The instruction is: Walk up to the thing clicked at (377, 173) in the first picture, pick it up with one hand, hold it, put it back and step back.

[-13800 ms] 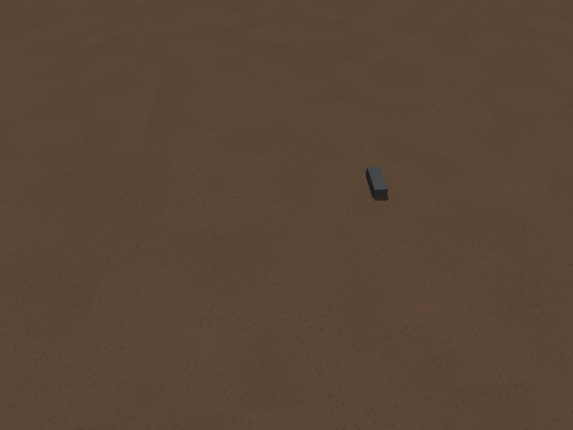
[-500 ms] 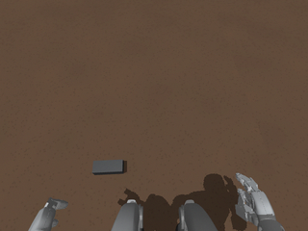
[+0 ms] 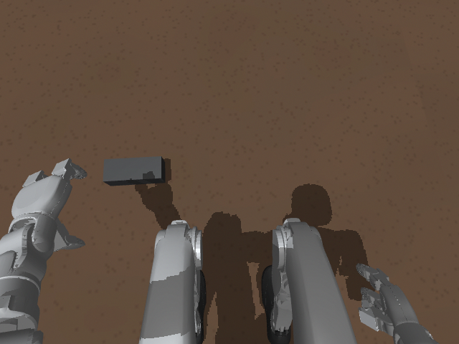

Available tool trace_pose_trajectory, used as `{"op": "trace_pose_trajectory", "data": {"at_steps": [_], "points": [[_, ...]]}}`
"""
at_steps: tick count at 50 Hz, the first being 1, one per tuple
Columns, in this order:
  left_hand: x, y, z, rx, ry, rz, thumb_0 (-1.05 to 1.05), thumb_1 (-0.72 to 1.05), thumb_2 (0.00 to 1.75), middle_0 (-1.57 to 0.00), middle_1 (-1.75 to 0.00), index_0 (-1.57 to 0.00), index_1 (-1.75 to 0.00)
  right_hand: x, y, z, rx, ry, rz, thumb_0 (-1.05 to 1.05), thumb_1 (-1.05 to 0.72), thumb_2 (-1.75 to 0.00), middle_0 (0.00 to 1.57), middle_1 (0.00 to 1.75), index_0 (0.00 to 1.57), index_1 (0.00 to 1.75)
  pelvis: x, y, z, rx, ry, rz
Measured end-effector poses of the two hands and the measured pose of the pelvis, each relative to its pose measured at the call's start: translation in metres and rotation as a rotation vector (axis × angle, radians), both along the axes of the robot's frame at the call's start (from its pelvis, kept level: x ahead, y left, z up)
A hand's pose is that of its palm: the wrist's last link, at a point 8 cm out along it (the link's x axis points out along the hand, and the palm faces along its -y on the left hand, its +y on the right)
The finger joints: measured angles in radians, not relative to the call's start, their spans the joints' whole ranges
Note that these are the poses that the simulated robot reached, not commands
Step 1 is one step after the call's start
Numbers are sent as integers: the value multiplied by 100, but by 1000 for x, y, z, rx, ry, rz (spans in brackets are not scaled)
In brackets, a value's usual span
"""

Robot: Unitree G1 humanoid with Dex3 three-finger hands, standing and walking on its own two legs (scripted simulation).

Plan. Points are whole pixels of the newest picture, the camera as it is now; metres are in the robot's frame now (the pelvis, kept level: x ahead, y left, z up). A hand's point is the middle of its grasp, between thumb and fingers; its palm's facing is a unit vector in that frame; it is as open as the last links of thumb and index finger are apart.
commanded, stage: rise first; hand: left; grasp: from above
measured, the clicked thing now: (135, 171) +0.49 +0.30 -0.42
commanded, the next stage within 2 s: none
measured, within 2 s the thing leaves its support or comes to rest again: neither
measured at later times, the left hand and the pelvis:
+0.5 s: hand (89, 189) +0.40 +0.34 -0.24, palm faces -0.47 -0.08 -0.88, open 14.1 cm; pelvis -0.01 +0.01 -0.09, yaw -4 degrees
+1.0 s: hand (100, 179) +0.43 +0.34 -0.28, palm faces -0.45 -0.06 -0.89, open 14.0 cm; pelvis -0.01 +0.01 -0.11, yaw -5 degrees
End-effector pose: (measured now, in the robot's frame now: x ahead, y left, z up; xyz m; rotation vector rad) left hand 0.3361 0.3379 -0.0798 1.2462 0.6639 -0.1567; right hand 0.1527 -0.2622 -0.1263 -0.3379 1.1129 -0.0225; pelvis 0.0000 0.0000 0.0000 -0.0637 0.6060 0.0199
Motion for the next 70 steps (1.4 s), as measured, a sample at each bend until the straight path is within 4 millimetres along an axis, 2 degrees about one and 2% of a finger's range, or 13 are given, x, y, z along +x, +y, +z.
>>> {"op": "trace_pose_trajectory", "data": {"at_steps": [5, 10, 14, 18, 28, 39, 57, 70], "points": [[22, -2, -24, 43, -25, -75, 0, -50, 98, -10, -104, -11, -104, -40, -3, -26, -16, 100, -37, 1, -91, -90, 20, 30, 20, 30, -9, 0, -26, -12, -7, -8], [37, -1, -45, 74, -33, -127, 0, -49, 100, -9, -103, -9, -103, -74, -7, -37, -45, 176, -77, 1, -89, -90, 20, 30, 20, 30, -14, 3, -44, -27, -14, -15], [47, 1, -59, 95, -37, -171, 0, -50, 101, -8, -101, -8, -101, -91, -10, -41, -74, 225, -94, 1, -89, -90, 20, 30, 20, 30, -16, 5, -56, -39, -15, -19], [55, 3, -74, 117, -38, -212, 0, -51, 101, -8, -100, -8, -100, -101, -12, -45, -100, 263, -93, 1, -89, -90, 20, 30, 20, 30, -15, 7, -68, -48, -17, -21], [73, 1, -106, 158, -68, -300, 0, -50, 100, -10, -95, -10, -96, -100, -9, -66, -119, 300, -62, 0, -90, -90, 20, 30, 20, 30, -14, 10, -93, -63, -24, -25], [91, 1, -127, 198, -85, -277, 0, -48, 97, -11, -96, -12, -96, -89, -5, -86, -106, 304, -36, 0, -91, -90, 20, 30, 20, 30, -8, 9, -109, -66, -14, -37], [104, -4, -151, 176, -65, -278, 0, -51, 98, -9, -99, -10, -99, -109, -11, -85, -129, 372, -40, 0, -91, -90, 20, 30, 20, 30, -5, 9, -119, -80, -21, -49], [108, -7, -161, 177, -70, -281, 0, -53, 100, -8, -100, -8, -100, -110, -9, -90, -131, 363, -27, 0, -91, -90, 20, 30, 20, 30, -6, 9, -126, -86, -32, -55]]}}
